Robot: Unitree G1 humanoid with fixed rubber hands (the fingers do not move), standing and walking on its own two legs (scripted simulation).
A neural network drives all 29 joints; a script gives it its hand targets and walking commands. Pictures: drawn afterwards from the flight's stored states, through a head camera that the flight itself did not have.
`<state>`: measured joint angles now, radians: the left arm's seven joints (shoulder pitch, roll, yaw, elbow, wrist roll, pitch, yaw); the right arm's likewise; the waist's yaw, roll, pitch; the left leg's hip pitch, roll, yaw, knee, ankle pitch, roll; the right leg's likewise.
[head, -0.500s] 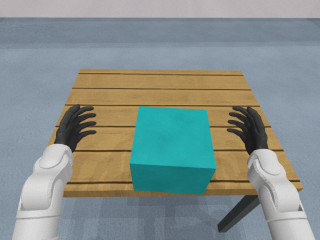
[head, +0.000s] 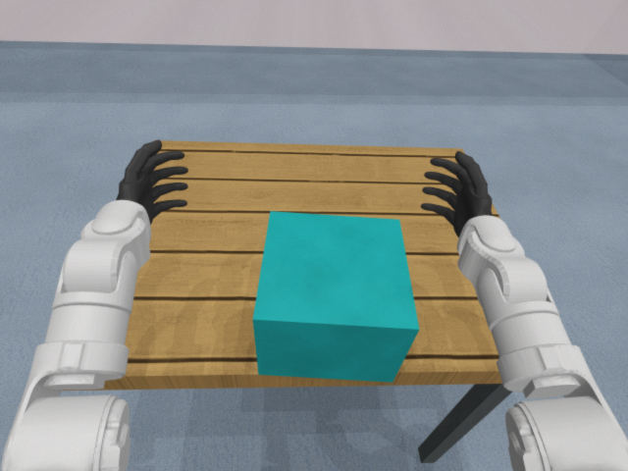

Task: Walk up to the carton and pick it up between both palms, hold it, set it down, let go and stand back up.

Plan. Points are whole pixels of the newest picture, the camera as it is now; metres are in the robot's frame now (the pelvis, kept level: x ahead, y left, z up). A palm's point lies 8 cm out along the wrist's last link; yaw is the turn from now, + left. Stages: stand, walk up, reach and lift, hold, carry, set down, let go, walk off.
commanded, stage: reach and lift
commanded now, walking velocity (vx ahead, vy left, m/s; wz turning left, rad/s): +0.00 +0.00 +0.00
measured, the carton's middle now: (330, 295) +0.37 -0.05 -0.01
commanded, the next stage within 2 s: none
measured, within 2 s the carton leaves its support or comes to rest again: neither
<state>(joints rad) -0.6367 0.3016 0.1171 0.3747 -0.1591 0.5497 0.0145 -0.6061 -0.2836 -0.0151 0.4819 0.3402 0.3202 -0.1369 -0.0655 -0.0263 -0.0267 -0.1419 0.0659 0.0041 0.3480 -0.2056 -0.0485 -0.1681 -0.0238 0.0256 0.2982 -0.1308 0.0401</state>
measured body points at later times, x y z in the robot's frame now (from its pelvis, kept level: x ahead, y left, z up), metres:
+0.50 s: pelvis +0.00 +0.00 +0.00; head +0.01 +0.01 +0.45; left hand +0.40 +0.15 +0.06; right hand +0.37 -0.20 +0.06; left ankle -0.01 +0.15 -0.75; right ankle +0.02 -0.15 -0.75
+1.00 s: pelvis -0.01 +0.00 -0.01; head +0.01 +0.01 +0.44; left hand +0.39 +0.12 +0.04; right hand +0.36 -0.20 +0.04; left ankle -0.01 +0.15 -0.75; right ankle +0.02 -0.15 -0.75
